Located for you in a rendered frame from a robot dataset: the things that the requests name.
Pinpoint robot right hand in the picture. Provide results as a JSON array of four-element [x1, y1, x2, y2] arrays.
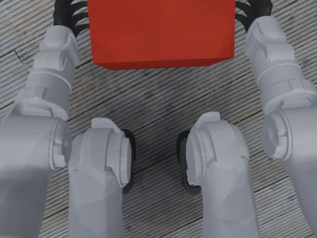
[[235, 0, 273, 33]]

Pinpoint robot left upper arm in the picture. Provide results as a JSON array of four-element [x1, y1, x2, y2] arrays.
[[0, 115, 72, 238]]

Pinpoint carton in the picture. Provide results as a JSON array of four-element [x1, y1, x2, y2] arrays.
[[87, 0, 235, 70]]

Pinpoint right robot shin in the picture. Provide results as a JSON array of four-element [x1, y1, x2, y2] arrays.
[[186, 112, 250, 185]]

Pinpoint left robot forearm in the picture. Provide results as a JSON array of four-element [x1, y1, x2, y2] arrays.
[[0, 25, 80, 127]]

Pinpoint robot right upper arm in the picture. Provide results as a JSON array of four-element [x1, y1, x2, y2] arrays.
[[261, 106, 317, 238]]

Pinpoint robot left hand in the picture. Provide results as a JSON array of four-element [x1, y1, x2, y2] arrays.
[[53, 0, 90, 38]]

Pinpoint right robot forearm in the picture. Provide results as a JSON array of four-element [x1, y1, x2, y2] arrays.
[[244, 16, 317, 115]]

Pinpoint right robot foot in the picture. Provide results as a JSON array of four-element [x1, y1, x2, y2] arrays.
[[176, 130, 201, 194]]

